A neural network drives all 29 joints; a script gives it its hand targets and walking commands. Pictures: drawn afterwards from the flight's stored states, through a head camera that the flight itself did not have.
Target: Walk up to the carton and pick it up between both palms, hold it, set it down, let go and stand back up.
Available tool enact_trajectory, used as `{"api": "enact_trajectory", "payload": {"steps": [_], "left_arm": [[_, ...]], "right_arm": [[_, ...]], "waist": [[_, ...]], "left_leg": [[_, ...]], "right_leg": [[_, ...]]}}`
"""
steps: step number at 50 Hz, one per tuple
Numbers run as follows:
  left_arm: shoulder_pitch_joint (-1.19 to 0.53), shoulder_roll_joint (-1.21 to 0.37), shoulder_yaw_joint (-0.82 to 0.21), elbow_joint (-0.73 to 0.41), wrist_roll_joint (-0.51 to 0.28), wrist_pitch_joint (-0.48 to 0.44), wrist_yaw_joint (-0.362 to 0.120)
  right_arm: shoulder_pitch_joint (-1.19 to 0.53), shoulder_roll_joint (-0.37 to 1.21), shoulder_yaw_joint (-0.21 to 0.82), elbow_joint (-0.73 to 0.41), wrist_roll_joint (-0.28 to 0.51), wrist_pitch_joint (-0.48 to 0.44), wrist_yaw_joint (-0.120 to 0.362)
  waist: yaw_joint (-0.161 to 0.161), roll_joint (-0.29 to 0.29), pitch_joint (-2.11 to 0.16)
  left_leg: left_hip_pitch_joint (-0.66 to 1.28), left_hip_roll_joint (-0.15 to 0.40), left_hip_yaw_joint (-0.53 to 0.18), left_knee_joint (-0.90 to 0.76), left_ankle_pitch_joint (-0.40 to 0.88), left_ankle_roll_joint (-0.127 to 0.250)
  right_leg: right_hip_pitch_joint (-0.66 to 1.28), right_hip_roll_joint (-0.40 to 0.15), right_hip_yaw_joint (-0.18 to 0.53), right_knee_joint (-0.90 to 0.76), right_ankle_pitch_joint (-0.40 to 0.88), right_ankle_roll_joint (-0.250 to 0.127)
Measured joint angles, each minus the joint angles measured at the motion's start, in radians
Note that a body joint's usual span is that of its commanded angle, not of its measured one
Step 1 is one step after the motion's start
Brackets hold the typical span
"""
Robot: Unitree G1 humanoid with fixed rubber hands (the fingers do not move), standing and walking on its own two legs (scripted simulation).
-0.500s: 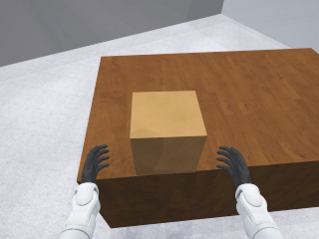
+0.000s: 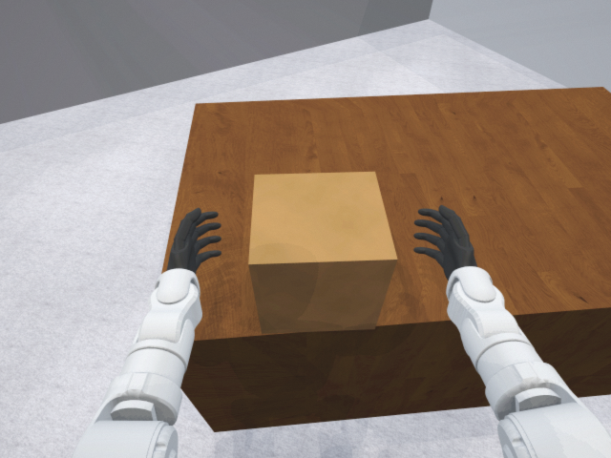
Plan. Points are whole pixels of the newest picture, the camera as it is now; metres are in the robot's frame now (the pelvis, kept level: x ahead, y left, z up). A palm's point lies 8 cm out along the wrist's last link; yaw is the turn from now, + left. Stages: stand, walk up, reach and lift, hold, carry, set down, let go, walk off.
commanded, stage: reach and lift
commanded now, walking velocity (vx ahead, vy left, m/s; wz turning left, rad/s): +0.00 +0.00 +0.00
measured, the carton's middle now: (316, 254) +0.45 +0.03 -0.04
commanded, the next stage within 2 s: none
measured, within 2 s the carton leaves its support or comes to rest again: neither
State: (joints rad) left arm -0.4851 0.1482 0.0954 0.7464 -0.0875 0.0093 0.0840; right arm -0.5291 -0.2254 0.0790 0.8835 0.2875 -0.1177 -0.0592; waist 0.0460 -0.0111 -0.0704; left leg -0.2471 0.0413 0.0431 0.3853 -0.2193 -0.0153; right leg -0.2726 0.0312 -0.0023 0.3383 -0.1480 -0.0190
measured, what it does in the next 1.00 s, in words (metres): stands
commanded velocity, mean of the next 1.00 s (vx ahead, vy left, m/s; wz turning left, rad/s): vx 0.00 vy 0.00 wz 0.00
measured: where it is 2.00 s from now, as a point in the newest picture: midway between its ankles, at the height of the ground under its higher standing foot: outside the picture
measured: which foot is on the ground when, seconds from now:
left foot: down 0.00-1.00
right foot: down 0.00-1.00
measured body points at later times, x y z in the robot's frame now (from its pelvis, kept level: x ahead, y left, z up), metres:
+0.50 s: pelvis -0.01 +0.00 +0.00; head +0.02 +0.00 +0.44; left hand +0.43 +0.22 +0.11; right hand +0.46 -0.16 +0.11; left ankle -0.02 +0.12 -0.75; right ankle +0.01 -0.11 -0.75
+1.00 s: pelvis -0.01 -0.01 -0.01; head +0.04 +0.01 +0.44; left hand +0.44 +0.23 +0.10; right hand +0.47 -0.15 +0.11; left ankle -0.02 +0.12 -0.75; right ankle +0.01 -0.11 -0.75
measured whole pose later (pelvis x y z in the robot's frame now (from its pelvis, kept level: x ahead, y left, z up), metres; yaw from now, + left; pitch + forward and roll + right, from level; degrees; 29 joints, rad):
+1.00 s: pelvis -0.01 -0.01 -0.01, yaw +3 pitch +17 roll +0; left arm -1.10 0.28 -0.03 1.44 -0.24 -0.15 0.06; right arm -1.09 -0.26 0.06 1.37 0.33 -0.07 -0.05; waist 0.03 -0.03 -0.21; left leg -0.57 0.03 -0.01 0.47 -0.20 -0.03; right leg -0.58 0.02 -0.05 0.42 -0.15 -0.03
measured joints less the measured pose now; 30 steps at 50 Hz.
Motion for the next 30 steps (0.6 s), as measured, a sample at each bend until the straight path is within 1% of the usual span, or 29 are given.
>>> {"api": "enact_trajectory", "payload": {"steps": [7,13,22,25,28,30], "left_arm": [[-0.124,0.031,0.001,0.102,-0.031,0.010,-0.006],[-0.239,0.051,-0.016,0.209,-0.055,0.009,-0.003],[-0.376,0.086,-0.051,0.329,-0.106,0.022,0.008],[-0.418,0.100,-0.064,0.361,-0.125,0.026,0.012],[-0.436,0.099,-0.042,0.354,-0.106,0.023,0.009],[-0.445,0.102,-0.045,0.359,-0.110,0.024,0.005]], "right_arm": [[-0.109,-0.007,-0.010,0.043,0.002,0.050,-0.017],[-0.225,-0.015,-0.008,0.151,0.019,0.079,-0.017],[-0.349,-0.037,-0.009,0.233,0.045,0.117,-0.020],[-0.389,-0.049,-0.003,0.253,0.060,0.131,-0.019],[-0.415,-0.069,0.037,0.264,0.113,0.130,-0.012],[-0.425,-0.076,0.044,0.269,0.124,0.134,-0.009]], "waist": [[0.004,0.003,-0.042],[0.007,0.004,-0.061],[0.007,0.003,-0.096],[0.006,0.001,-0.106],[0.021,-0.003,-0.095],[0.027,-0.003,-0.096]], "left_leg": [[-0.061,0.001,-0.004,0.009,0.006,-0.002],[-0.097,0.001,-0.013,0.018,0.010,-0.003],[-0.163,0.003,-0.021,0.036,0.011,-0.005],[-0.183,0.003,-0.022,0.038,0.013,-0.006],[-0.179,0.006,-0.015,0.040,0.011,-0.006],[-0.182,0.005,-0.015,0.040,0.011,-0.007]], "right_leg": [[-0.059,0.001,-0.003,0.008,0.006,-0.002],[-0.089,0.001,-0.010,0.008,0.011,-0.003],[-0.147,0.003,-0.017,0.015,0.015,-0.005],[-0.167,0.004,-0.017,0.017,0.018,-0.006],[-0.167,0.006,-0.009,0.022,0.018,-0.006],[-0.171,0.006,-0.009,0.025,0.017,-0.006]]}}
